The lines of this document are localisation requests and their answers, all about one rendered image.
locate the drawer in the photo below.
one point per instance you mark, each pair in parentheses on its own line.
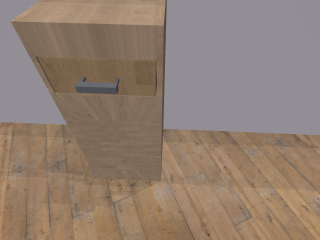
(136,77)

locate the cabinet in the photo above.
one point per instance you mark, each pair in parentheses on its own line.
(121,136)

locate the handle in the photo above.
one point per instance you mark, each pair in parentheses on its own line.
(97,87)

